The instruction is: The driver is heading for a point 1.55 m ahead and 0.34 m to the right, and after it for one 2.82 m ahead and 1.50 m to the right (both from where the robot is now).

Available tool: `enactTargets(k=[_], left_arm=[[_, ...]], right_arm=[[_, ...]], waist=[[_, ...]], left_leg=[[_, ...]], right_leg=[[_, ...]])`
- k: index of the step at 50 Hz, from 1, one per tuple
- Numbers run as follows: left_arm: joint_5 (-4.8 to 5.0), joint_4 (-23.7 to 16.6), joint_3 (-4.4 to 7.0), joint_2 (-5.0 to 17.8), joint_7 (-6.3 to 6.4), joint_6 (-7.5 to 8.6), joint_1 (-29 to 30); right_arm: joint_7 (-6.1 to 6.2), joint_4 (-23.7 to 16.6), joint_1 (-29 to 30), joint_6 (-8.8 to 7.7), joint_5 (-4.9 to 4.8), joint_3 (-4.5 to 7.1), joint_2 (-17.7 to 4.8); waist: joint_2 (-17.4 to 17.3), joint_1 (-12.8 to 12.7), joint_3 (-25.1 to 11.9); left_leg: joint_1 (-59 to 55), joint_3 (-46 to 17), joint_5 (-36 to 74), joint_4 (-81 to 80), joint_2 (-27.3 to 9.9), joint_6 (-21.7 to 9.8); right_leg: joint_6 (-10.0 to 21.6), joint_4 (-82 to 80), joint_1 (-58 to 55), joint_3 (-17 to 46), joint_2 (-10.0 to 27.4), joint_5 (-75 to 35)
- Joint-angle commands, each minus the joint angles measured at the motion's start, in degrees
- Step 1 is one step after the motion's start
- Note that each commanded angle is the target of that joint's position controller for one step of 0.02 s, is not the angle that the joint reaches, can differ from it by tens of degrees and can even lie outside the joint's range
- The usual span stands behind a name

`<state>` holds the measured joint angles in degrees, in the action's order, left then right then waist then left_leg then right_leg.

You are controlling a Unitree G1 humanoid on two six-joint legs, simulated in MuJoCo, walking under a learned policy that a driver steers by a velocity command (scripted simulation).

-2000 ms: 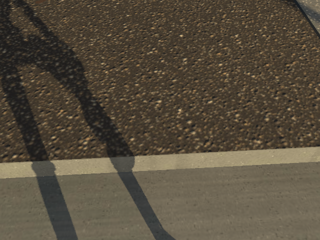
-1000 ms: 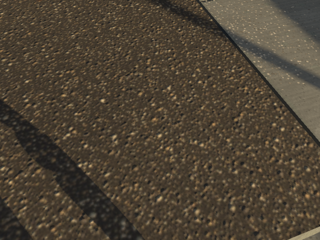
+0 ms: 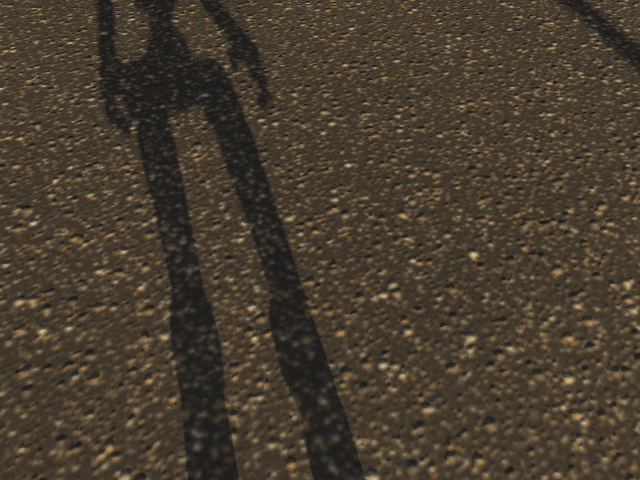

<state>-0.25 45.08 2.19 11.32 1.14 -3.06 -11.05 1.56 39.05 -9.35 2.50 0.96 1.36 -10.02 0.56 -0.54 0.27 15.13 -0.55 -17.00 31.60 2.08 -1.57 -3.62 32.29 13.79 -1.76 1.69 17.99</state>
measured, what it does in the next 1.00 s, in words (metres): climbs, turning right: left foot 0.13 m higher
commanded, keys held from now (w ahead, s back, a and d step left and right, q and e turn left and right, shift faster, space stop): w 0.20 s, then w+e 0.80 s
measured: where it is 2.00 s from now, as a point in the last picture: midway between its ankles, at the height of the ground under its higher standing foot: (411, 277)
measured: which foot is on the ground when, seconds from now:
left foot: down 0.00-0.04, up 0.06-0.46, down 0.48-1.00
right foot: down 0.00-0.48, up 0.50-1.00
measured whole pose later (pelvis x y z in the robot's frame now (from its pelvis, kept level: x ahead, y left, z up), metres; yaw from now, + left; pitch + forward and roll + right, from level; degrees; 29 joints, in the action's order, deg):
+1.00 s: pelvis +0.37 +0.15 +0.13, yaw -21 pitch +0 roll +1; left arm 1.9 38.9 3.6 12.5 -3.5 -0.6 -6.9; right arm 2.7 52.9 -23.1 -3.9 0.5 2.6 -12.1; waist 1.0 4.1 0.4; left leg -6.5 23.2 -20.1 15.2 -3.6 1.8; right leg 5.4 47.3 40.7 -5.8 4.5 -0.4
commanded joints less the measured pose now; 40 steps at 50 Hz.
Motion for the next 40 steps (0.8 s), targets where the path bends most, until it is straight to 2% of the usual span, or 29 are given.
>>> enactTargets(k=[1,2,3,4,6,9,10,13,16,18,19,20,21,22,23,24,25,26,27,28,29,30,31,32,33,34,35,38,40], left_arm=[[-0.74,-0.8,2.32,9.5,0.01,1.21,-3.9],[-0.13,-0.4,3.11,10.3,-0.28,1.61,-3.4],[-0.16,-1.0,3.04,9.8,-0.30,2.10,-3.8],[-0.46,-0.2,3.18,10.1,0.11,2.54,-5.2],[-0.32,1.6,3.56,10.3,0.99,3.44,-8.1],[-0.22,5.2,3.83,10.1,2.17,4.16,-16.3],[-0.52,6.6,3.36,8.5,2.15,4.12,-18.1],[-0.56,9.5,1.57,3.8,1.92,3.91,-21.0],[0.58,10.6,1.20,5.2,2.49,3.97,-20.3],[1.46,8.6,1.66,8.3,3.46,4.02,-14.4],[1.05,6.8,2.00,9.8,3.73,4.29,-10.7],[1.95,5.8,3.00,13.0,3.72,3.95,-10.0],[2.09,6.4,3.51,15.0,3.11,4.24,-13.2],[1.48,7.2,3.39,16.5,2.05,4.53,-13.2],[1.40,7.4,3.03,16.2,1.13,4.61,-12.3],[2.12,7.7,2.66,14.6,0.67,4.76,-12.6],[2.29,3.3,0.98,3.9,0.70,5.44,-12.3],[1.71,5.7,0.99,-1.0,-0.84,6.84,-19.9],[2.95,6.1,1.10,-4.8,-1.69,6.95,-22.9],[2.55,3.1,0.35,-5.6,-1.53,6.00,-17.2],[1.57,0.0,0.35,-3.7,-1.23,5.74,-12.5],[1.54,-1.0,1.16,0.3,-1.36,4.98,-10.5],[2.30,-0.5,1.54,1.8,-1.81,3.98,-11.0],[2.29,-1.5,1.07,1.0,-1.98,3.61,-9.5],[2.08,-1.9,0.92,0.7,-1.76,3.13,-7.9],[1.65,-2.7,0.78,0.5,-1.49,2.75,-7.1],[1.29,-3.8,0.35,-0.2,-1.21,2.49,-5.0],[0.14,-6.1,1.72,4.3,-1.32,2.43,-1.3],[0.61,-7.2,2.23,5.4,-1.64,2.56,0.5]], right_arm=[[-1.18,0.6,-5.3,-1.79,0.77,1.94,-5.7],[-1.02,0.7,-3.8,-2.12,-0.24,1.82,-4.8],[-0.57,0.6,-0.8,-2.57,-1.12,2.31,-6.4],[-0.08,0.0,1.3,-3.01,-1.61,2.62,-6.2],[-0.03,0.3,1.8,-3.45,-1.96,3.35,-6.9],[-0.83,2.1,1.2,-4.97,-2.43,3.45,-3.7],[-1.23,1.8,2.3,-5.67,-2.77,2.97,-2.3],[-2.13,-1.7,4.9,-6.52,-3.11,0.81,1.4],[-2.49,-5.9,6.1,-6.35,-2.79,-1.63,2.6],[-2.51,-11.9,10.3,-6.93,-1.13,-3.50,2.0],[-2.76,-12.5,9.2,-7.21,-0.32,-3.62,0.8],[-3.19,-13.5,9.6,-7.03,0.08,-4.37,1.4],[-2.96,-11.4,7.3,-6.74,-0.80,-2.71,-1.4],[-2.26,-9.1,-2.3,-6.54,-1.19,-0.30,-5.0],[-1.46,-6.1,-13.1,-6.13,-2.18,2.49,-10.5],[-1.53,-5.1,-18.5,-5.67,-1.76,4.04,-15.1],[-1.61,-1.5,-22.3,-5.37,0.38,5.57,-24.3],[-1.98,-0.9,-22.5,-5.64,0.83,3.79,-22.1],[-3.18,-2.1,-13.6,-6.38,-1.23,2.49,-17.8],[-4.14,0.5,-8.9,-6.21,-3.07,1.88,-14.5],[-4.60,3.6,-5.4,-5.99,-1.60,1.14,-10.1],[-4.56,5.6,-2.6,-6.13,0.76,0.11,-4.6],[-4.24,6.9,-2.0,-6.68,1.91,-0.50,-0.9],[-3.91,8.6,-4.7,-7.22,1.29,-0.54,0.0],[-3.53,10.5,-7.1,-7.65,0.90,-0.66,0.9],[-3.16,11.8,-8.9,-7.95,0.66,-0.57,0.5],[-2.26,12.3,-10.6,-7.90,0.14,0.25,-1.9],[0.18,12.0,-9.8,-8.18,0.39,0.76,-3.7],[1.29,12.1,-9.9,-8.39,0.58,0.90,-5.0]], waist=[[2.5,2.3,-3.4],[8.7,1.2,-1.1],[9.8,-0.7,3.3],[12.1,-1.5,5.5],[12.6,-3.0,8.4],[7.1,-5.3,5.2],[6.1,-5.6,4.6],[5.7,-4.6,5.3],[4.8,-2.5,8.1],[4.1,0.1,7.9],[2.6,2.0,5.3],[4.1,3.2,2.0],[5.6,2.9,0.6],[11.5,8.5,-4.0],[12.4,14.8,-9.6],[10.6,17.8,-12.0],[-23.9,13.5,-12.7],[-28.9,7.9,-20.5],[-20.1,2.7,-16.0],[-18.9,0.7,-5.4],[-16.5,-1.0,0.4],[-15.1,-2.3,2.0],[-15.0,-2.9,1.9],[-13.9,-2.2,2.5],[-10.0,-1.2,3.0],[-8.0,-1.1,3.4],[-7.7,-0.4,4.6],[-4.3,-0.8,3.8],[-4.2,-0.9,4.4]], left_leg=[[2.8,-8.0,-11.5,-7.5,-5.7,-3.4],[3.8,-1.6,-13.6,-1.9,-1.0,-1.2],[6.3,0.7,-12.0,3.9,0.1,0.1],[10.6,2.2,-10.5,10.2,0.1,0.9],[21.9,0.1,-13.2,26.6,-2.7,1.9],[43.5,-1.7,-12.5,57.1,-4.5,2.8],[48.6,-1.4,-11.9,64.2,-5.1,2.9],[60.9,-1.9,-14.7,81.4,-8.1,3.7],[70.7,-4.7,-18.2,87.5,-12.1,4.6],[61.4,-3.8,-11.0,68.0,-15.1,4.9],[45.7,-1.9,-2.0,56.2,-15.3,4.5],[20.4,4.3,-6.5,43.2,-12.7,3.4],[9.9,9.8,-7.8,43.9,-8.9,3.9],[3.7,10.6,-10.1,46.7,-5.6,3.0],[-1.8,9.0,-10.5,40.7,-2.8,1.5],[-5.3,0.5,-11.0,28.5,-3.0,0.1],[-8.8,-34.3,-25.6,-0.1,-16.5,-4.7],[-6.5,-61.9,-48.3,-21.2,-25.5,-6.4],[0.5,-63.6,-53.5,-24.4,-30.5,-6.1],[8.3,-50.3,-49.0,-21.6,-28.2,-3.7],[15.0,-35.2,-41.0,-15.1,-26.5,-2.1],[17.6,-22.4,-32.5,-9.4,-23.3,-0.3],[17.6,-14.4,-26.7,-7.4,-21.4,0.8],[14.3,-10.6,-20.1,-7.9,-21.0,1.1],[11.4,-8.3,-15.3,-9.5,-21.3,0.6],[9.3,-6.9,-11.4,-11.2,-22.1,0.4],[6.5,-4.0,-8.6,-14.4,-22.4,-0.9],[-1.3,4.2,3.0,-20.2,-21.1,-1.4],[-3.7,9.2,6.0,-22.5,-19.2,-1.8]], right_leg=[[2.8,-6.7,-10.6,3.7,4.3,-12.4],[8.4,-11.1,-4.3,8.9,5.9,10.2],[12.0,-18.3,-0.5,16.2,9.2,23.8],[15.1,-23.1,-0.9,23.9,14.0,30.4],[19.8,-25.7,-4.7,31.5,20.0,26.5],[20.4,-22.7,-20.1,27.5,19.3,14.7],[20.0,-22.8,-22.8,25.1,18.5,12.1],[19.3,-23.3,-22.9,21.9,17.7,6.6],[16.8,-23.9,-17.7,20.4,19.0,6.9],[13.1,-26.6,-3.7,15.1,14.3,9.5],[12.1,-29.9,6.4,11.3,12.4,9.2],[12.6,-38.1,20.5,8.3,11.3,7.2],[14.0,-38.8,21.1,8.1,11.2,2.2],[12.8,-32.3,13.0,6.3,12.1,-24.3],[10.0,-18.3,3.9,3.0,9.6,-50.6],[6.7,-0.5,0.6,5.0,8.4,-55.8],[3.6,25.6,14.2,7.2,-1.3,-18.6],[4.1,54.2,18.5,18.2,-7.5,-0.8],[4.7,68.3,23.7,20.1,-7.2,-5.2],[5.8,72.3,28.1,12.2,-4.1,-7.8],[7.7,72.2,31.1,8.7,-0.5,-11.4],[9.1,69.8,29.9,7.9,1.4,-13.8],[9.9,68.1,28.3,8.4,1.3,-15.3],[10.4,67.0,30.6,8.4,0.9,-17.2],[11.3,66.6,32.4,8.4,-0.1,-17.6],[11.8,66.0,34.3,8.8,-0.6,-16.8],[11.0,61.7,36.6,8.4,-0.5,-13.1],[9.5,49.8,37.7,7.4,0.0,-17.1],[8.0,42.8,37.8,4.6,0.1,-19.5]])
